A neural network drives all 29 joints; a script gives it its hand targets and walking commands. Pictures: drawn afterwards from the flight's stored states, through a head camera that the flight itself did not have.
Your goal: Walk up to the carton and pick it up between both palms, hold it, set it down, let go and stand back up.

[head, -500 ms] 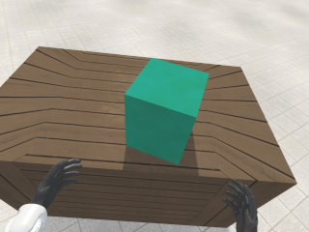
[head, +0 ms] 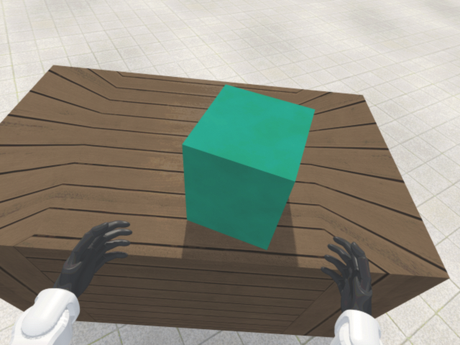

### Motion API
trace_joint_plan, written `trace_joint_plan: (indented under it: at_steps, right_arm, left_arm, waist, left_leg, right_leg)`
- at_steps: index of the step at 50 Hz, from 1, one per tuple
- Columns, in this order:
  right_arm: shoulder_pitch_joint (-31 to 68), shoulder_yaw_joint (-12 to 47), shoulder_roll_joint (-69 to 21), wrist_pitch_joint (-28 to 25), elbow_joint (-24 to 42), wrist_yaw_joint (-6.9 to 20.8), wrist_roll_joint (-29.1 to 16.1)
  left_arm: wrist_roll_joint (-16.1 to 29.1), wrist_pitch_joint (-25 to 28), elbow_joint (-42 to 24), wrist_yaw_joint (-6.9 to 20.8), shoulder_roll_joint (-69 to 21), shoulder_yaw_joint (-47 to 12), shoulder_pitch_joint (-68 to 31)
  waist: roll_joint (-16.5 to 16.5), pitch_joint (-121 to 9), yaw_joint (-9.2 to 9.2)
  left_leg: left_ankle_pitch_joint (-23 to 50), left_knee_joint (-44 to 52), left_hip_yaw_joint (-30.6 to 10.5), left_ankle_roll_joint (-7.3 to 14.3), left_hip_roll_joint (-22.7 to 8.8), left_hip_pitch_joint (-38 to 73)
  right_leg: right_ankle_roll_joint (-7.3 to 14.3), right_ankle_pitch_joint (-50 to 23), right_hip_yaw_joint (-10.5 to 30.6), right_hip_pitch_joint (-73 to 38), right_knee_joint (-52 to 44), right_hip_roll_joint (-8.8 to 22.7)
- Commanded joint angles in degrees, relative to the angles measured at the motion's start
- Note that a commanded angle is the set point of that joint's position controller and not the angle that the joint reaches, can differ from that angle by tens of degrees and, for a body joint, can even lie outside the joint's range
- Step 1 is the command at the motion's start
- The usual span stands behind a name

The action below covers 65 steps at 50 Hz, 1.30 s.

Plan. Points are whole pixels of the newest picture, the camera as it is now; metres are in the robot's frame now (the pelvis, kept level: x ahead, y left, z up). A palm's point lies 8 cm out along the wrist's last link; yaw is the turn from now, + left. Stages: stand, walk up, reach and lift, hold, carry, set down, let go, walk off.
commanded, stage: reach and lift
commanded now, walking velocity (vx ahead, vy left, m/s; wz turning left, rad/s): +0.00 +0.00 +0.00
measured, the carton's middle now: (246, 168) +0.48 -0.01 +0.00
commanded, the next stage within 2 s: none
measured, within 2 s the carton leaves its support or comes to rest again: neither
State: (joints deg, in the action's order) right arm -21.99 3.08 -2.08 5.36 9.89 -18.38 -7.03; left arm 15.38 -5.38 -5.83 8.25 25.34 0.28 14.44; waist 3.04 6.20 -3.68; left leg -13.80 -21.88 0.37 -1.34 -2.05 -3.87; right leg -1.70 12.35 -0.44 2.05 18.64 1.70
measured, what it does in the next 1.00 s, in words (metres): stands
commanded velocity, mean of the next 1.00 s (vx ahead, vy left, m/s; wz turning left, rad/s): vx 0.00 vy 0.00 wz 0.00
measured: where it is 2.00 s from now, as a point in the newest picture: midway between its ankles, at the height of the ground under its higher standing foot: outside the picture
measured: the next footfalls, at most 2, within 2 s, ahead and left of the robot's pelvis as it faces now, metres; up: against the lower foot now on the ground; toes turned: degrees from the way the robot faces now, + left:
none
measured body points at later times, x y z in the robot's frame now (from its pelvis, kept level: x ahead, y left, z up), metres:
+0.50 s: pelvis +0.00 +0.00 +0.00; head +0.01 +0.02 +0.45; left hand +0.31 +0.22 +0.08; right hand +0.27 -0.17 +0.08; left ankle -0.02 +0.13 -0.75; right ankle -0.02 -0.14 -0.75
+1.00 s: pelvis -0.01 +0.00 +0.00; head +0.00 +0.02 +0.45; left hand +0.39 +0.20 +0.13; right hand +0.33 -0.18 +0.12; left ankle -0.02 +0.13 -0.75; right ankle -0.02 -0.14 -0.75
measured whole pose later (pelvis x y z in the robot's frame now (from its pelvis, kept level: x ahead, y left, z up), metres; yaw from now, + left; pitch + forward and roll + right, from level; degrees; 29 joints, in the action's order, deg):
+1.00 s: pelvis -0.01 +0.00 +0.00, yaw +0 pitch -5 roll -1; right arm 19.9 -0.7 3.0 21.3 -5.6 -19.9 -12.7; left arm 15.4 -25.2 16.8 9.2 25.4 4.1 -27.7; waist 2.7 6.2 4.7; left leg -13.1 -21.9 0.4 -1.3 -2.1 -4.0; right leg -2.0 11.4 -0.4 2.1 18.3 1.7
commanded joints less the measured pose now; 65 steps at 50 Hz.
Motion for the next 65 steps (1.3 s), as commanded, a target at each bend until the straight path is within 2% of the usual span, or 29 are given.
trace_joint_plan:
  at_steps: [1,4,7,9,13,17,18,21,22,24,25,26,28,31,35,37,39,42,43,47,50,53,56,59,61,62,65]
  right_arm:
    - [5.88,-1.12,3.33,0.82,7.97,-1.48,-0.63]
    - [7.72,-0.82,4.50,0.85,8.72,-1.70,-1.38]
    - [10.53,-1.23,5.76,1.64,6.98,-1.74,-2.32]
    - [12.37,-1.59,6.81,2.27,7.60,-1.84,-2.30]
    - [17.49,-2.44,7.90,3.78,6.82,-1.80,-3.02]
    - [21.73,-4.00,8.37,6.26,5.50,-1.85,-3.00]
    - [24.40,-4.12,8.08,6.88,5.17,-1.79,-3.07]
    - [27.08,-5.49,8.59,9.30,1.77,-2.15,-3.06]
    - [28.58,-5.82,7.99,9.98,0.70,-2.06,-3.06]
    - [32.73,-7.20,8.46,11.20,-0.25,-2.21,-3.17]
    - [33.76,-8.17,8.67,11.50,-1.04,-2.43,-3.10]
    - [35.52,-7.22,8.75,11.67,-1.06,-2.46,-3.31]
    - [38.43,-8.13,9.13,12.09,-2.83,-2.43,-3.78]
    - [41.28,-7.69,9.53,12.72,-3.89,-2.70,-4.49]
    - [44.96,-8.15,10.66,13.24,-5.81,-2.69,-5.43]
    - [47.47,-9.10,11.23,13.65,-6.87,-2.67,-5.29]
    - [49.25,-8.60,11.42,14.05,-6.67,-2.63,-5.62]
    - [53.46,-8.54,11.57,15.07,-9.68,-2.28,-6.27]
    - [55.13,-8.91,11.93,15.08,-9.28,-2.35,-6.15]
    - [60.17,-10.11,11.95,15.65,-11.26,-2.33,-6.18]
    - [64.10,-10.63,12.22,16.31,-15.43,-2.14,-5.50]
    - [67.08,-11.06,12.29,16.28,-18.26,-2.01,-5.15]
    - [71.47,-10.24,12.21,16.16,-22.11,-2.01,-5.37]
    - [75.87,-10.73,11.80,15.60,-25.92,-1.84,-5.07]
    - [77.28,-10.15,11.67,14.58,-26.98,-1.63,-6.02]
    - [78.61,-9.94,11.84,14.43,-28.40,-1.65,-5.98]
    - [82.16,-10.63,12.28,13.71,-33.06,-1.52,-5.90]
  left_arm:
    - [3.11,-1.01,-8.32,-0.38,10.85,3.34,-14.01]
    - [2.13,-2.74,-8.85,-0.01,10.27,4.68,-14.58]
    - [1.10,-4.83,-8.62,0.24,9.32,5.12,-17.46]
    - [0.61,-6.28,-7.27,0.49,9.08,6.20,-18.52]
    - [-0.22,-8.72,-5.76,0.74,8.67,7.01,-23.93]
    - [0.25,-10.64,-3.61,1.09,9.11,6.35,-29.12]
    - [0.49,-11.11,-3.00,1.05,9.19,6.33,-31.68]
    - [0.07,-12.51,1.03,1.57,9.54,6.95,-35.49]
    - [-0.13,-12.70,0.87,1.47,9.37,6.74,-37.02]
    - [0.20,-13.43,0.35,1.18,9.79,6.69,-40.81]
    - [-0.21,-13.82,1.34,1.20,10.14,7.20,-42.42]
    - [-0.10,-13.95,2.07,1.25,9.80,7.27,-43.28]
    - [-0.53,-14.65,3.36,1.08,9.58,7.50,-45.90]
    - [-0.68,-16.61,7.26,1.57,8.88,7.10,-47.79]
    - [-1.73,-17.68,7.50,1.38,8.69,7.84,-51.25]
    - [-1.93,-18.33,8.98,1.32,8.93,7.93,-54.16]
    - [-1.90,-18.48,9.80,1.21,9.68,8.54,-56.00]
    - [-1.94,-18.98,13.21,1.00,9.55,8.56,-60.58]
    - [-1.55,-19.03,13.74,1.10,9.46,8.11,-62.17]
    - [-1.08,-18.84,16.22,0.77,9.55,7.02,-67.32]
    - [-1.78,-18.51,21.00,0.45,9.91,6.90,-71.72]
    - [-2.27,-17.94,24.14,0.04,9.33,6.08,-75.09]
    - [-3.03,-17.33,30.45,-0.14,9.63,6.11,-78.78]
    - [-2.90,-15.57,34.56,-0.77,9.00,4.91,-83.27]
    - [-3.28,-14.55,35.57,-1.17,8.60,4.34,-84.95]
    - [-3.68,-14.08,37.64,-1.27,8.77,4.52,-86.51]
    - [-3.96,-13.06,41.87,-1.63,8.85,3.62,-90.43]
  waist:
    - [-9.25,-9.68,3.77]
    - [-8.21,-11.61,3.67]
    - [-8.88,-11.65,3.76]
    - [-7.75,-12.06,3.76]
    - [-8.62,-12.86,3.94]
    - [-7.90,-13.51,5.35]
    - [-8.68,-13.51,5.39]
    - [-7.05,-13.16,6.22]
    - [-8.30,-12.92,6.30]
    - [-9.01,-13.85,6.48]
    - [-8.67,-14.59,7.04]
    - [-8.22,-15.40,6.68]
    - [-8.60,-15.96,7.10]
    - [-7.15,-17.81,7.88]
    - [-7.52,-19.73,8.36]
    - [-8.34,-19.81,8.85]
    - [-7.64,-21.33,8.76]
    - [-8.08,-20.15,8.72]
    - [-7.70,-21.25,9.53]
    - [-7.95,-23.45,10.66]
    - [-8.15,-22.36,10.88]
    - [-8.22,-23.75,11.75]
    - [-7.78,-24.16,11.53]
    - [-8.31,-25.31,12.36]
    - [-8.59,-27.95,12.56]
    - [-8.05,-28.31,12.66]
    - [-9.23,-29.97,13.49]
  left_leg:
    - [13.93,0.43,2.10,-0.43,-0.10,2.83]
    - [17.30,-0.11,2.36,-0.65,0.47,4.21]
    - [19.66,-0.09,2.40,-1.16,0.53,5.19]
    - [19.90,0.05,2.85,-1.10,1.10,5.82]
    - [19.38,0.47,3.25,-1.24,1.26,5.84]
    - [17.52,0.92,3.31,-1.04,1.40,4.84]
    - [15.98,1.52,3.54,-1.01,1.47,4.10]
    - [13.16,2.22,3.29,-0.43,1.08,3.25]
    - [13.03,2.60,3.44,-0.67,1.09,2.60]
    - [13.82,2.51,3.43,-0.88,1.02,2.52]
    - [13.71,2.50,3.42,-0.76,1.04,2.87]
    - [14.38,2.44,3.42,-0.51,1.04,2.47]
    - [16.18,1.94,3.25,-1.02,1.19,2.24]
    - [16.38,1.86,3.47,-0.60,1.55,1.52]
    - [20.76,0.99,2.95,-1.25,1.56,2.46]
    - [21.53,0.92,2.91,-1.67,1.65,2.71]
    - [20.90,0.99,2.92,-1.30,1.84,2.00]
    - [19.04,1.38,2.79,-1.19,1.79,0.62]
    - [18.53,1.43,2.76,-0.91,1.81,0.59]
    - [17.02,1.54,2.56,-0.75,1.91,-0.32]
    - [14.80,1.93,2.36,-0.50,1.69,-1.55]
    - [14.28,1.87,2.42,-0.44,1.65,-1.66]
    - [14.12,1.87,2.51,-0.10,1.93,-3.11]
    - [11.30,2.39,2.58,0.42,2.07,-4.04]
    - [14.75,1.65,2.60,0.15,2.17,-2.79]
    - [15.38,1.45,2.44,0.25,2.21,-2.49]
    - [16.80,0.87,2.33,-0.29,2.29,-2.03]
  right_leg:
    - [1.95,-16.33,1.02,-1.78,-1.34,-0.54]
    - [1.20,-21.40,0.91,-3.00,-1.07,-0.79]
    - [0.94,-22.77,0.52,-3.07,-0.90,-1.14]
    - [0.44,-24.67,0.43,-3.18,-1.23,-0.99]
    - [0.31,-24.80,0.02,-3.35,-1.17,-1.18]
    - [0.30,-24.38,-0.08,-3.53,-1.52,-1.38]
    - [0.20,-23.13,-0.13,-3.28,-1.54,-1.21]
    - [0.24,-21.95,-0.24,-3.37,-1.72,-1.28]
    - [0.47,-20.81,-0.26,-3.12,-1.93,-1.36]
    - [0.66,-21.35,-0.39,-3.38,-1.74,-1.66]
    - [0.54,-21.74,-0.38,-3.73,-1.76,-1.76]
    - [0.59,-23.14,-0.34,-4.05,-1.50,-1.61]
    - [0.50,-24.36,-0.67,-4.17,-1.06,-1.96]
    - [0.17,-27.31,-0.75,-6.35,-0.78,-1.99]
    - [-0.27,-31.31,-1.09,-6.84,-0.03,-2.45]
    - [-0.31,-30.54,-1.37,-6.33,-0.28,-2.84]
    - [-0.62,-32.53,-1.12,-7.26,0.09,-2.63]
    - [-0.61,-30.97,-1.25,-5.74,-0.04,-2.51]
    - [-0.51,-31.42,-1.30,-6.16,0.15,-2.52]
    - [-0.28,-30.24,-1.43,-6.08,0.20,-2.88]
    - [-0.20,-27.31,-1.67,-4.82,-0.03,-2.91]
    - [-0.06,-26.61,-1.95,-4.41,0.24,-3.20]
    - [-0.41,-28.05,-1.74,-4.61,0.58,-3.04]
    - [-0.17,-25.91,-1.86,-3.95,0.72,-2.93]
    - [-0.27,-29.88,-1.91,-4.55,1.50,-3.16]
    - [-0.41,-30.71,-1.97,-4.59,1.69,-3.16]
    - [-0.36,-31.15,-2.34,-2.87,1.48,-3.38]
